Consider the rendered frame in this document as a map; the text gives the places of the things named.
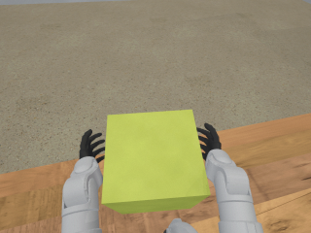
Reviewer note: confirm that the carton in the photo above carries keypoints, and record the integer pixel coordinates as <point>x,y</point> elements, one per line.
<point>153,162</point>

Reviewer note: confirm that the left robot hand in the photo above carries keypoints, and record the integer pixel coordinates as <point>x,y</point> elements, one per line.
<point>86,148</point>

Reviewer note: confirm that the right robot thigh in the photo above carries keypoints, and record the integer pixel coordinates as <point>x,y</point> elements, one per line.
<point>180,227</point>

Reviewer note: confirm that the left robot forearm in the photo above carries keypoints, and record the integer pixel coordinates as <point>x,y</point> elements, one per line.
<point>80,201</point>

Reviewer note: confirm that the right robot hand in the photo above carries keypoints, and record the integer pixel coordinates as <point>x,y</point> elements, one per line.
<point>213,141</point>

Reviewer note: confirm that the right robot shin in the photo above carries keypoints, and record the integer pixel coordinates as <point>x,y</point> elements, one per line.
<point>175,220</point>

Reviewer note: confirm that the right robot forearm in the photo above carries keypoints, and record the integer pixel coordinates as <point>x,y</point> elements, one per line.
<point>233,194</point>

